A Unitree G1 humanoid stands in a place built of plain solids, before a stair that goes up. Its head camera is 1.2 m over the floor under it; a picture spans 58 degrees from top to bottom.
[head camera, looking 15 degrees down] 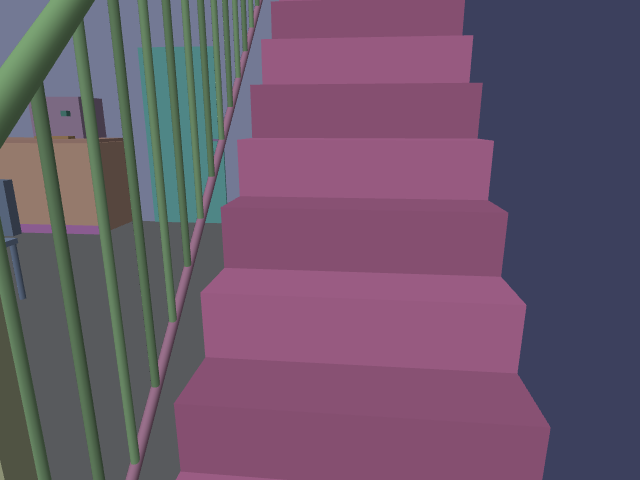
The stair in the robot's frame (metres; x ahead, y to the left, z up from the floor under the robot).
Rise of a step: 0.19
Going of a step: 0.21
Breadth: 0.83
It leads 6 degrees to the right of straight ahead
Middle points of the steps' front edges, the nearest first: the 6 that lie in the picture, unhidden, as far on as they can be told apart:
0.82 -0.07 0.58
1.03 -0.09 0.77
1.23 -0.11 0.96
1.44 -0.13 1.15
1.65 -0.15 1.34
1.85 -0.17 1.53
